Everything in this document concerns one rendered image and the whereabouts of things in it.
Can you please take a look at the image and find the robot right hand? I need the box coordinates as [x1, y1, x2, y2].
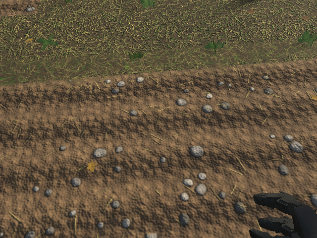
[249, 191, 317, 238]

